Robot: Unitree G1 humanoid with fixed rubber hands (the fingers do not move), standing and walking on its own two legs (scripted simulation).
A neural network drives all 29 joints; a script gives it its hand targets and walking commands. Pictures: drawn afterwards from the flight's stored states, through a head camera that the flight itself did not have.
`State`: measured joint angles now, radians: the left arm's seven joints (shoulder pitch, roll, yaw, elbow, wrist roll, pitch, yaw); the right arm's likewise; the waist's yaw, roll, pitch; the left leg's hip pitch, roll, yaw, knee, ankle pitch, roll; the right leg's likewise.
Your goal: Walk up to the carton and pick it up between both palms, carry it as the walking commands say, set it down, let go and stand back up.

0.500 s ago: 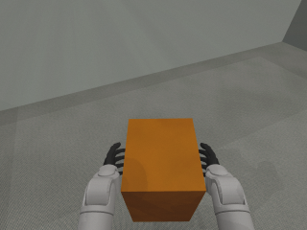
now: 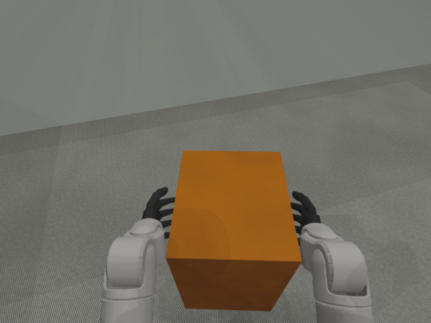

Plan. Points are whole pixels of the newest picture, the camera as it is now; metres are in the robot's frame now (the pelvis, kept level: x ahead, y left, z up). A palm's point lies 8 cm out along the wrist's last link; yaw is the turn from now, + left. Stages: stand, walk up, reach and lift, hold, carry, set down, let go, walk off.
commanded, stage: carry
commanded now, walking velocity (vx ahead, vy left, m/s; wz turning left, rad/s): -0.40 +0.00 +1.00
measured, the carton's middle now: (229, 235) +0.29 -0.01 +0.02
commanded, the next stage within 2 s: none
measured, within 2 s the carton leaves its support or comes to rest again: neither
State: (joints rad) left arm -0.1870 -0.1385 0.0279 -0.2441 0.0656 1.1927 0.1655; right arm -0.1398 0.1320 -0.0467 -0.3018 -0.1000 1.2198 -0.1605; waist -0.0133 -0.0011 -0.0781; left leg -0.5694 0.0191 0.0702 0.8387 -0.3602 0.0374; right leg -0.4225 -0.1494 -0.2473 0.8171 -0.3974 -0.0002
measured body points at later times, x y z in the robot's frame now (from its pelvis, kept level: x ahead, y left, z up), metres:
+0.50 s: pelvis -0.14 -0.02 +0.03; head -0.12 -0.02 +0.48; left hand +0.04 +0.24 +0.10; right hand +0.18 +0.01 +0.09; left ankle -0.11 +0.12 -0.63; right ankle -0.14 -0.12 -0.70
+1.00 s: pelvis -0.30 -0.08 +0.01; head -0.24 -0.04 +0.45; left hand -0.26 +0.25 +0.07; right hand -0.03 +0.10 +0.05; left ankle -0.34 +0.08 -0.66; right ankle -0.18 -0.12 -0.70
